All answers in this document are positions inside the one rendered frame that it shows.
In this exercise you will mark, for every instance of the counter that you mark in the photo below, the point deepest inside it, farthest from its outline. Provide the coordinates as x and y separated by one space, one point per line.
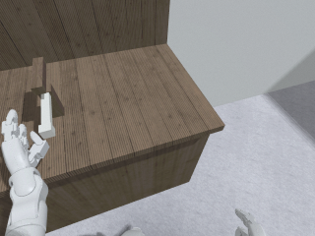
129 120

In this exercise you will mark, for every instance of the tap lever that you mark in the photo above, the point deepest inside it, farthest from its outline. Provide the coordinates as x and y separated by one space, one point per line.
46 129

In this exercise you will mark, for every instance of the robot left shin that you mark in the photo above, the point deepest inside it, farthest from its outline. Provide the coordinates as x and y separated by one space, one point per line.
137 228

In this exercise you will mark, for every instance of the right robot hand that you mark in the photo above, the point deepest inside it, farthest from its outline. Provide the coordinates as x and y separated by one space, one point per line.
254 229

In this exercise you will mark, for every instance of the robot left forearm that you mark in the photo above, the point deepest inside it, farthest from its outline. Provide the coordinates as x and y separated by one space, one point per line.
28 216

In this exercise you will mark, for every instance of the left robot hand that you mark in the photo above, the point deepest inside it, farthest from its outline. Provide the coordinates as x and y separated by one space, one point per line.
15 146

